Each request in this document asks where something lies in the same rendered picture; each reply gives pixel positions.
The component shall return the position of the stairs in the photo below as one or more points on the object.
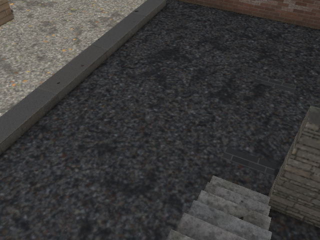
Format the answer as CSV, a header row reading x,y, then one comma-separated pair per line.
x,y
225,211

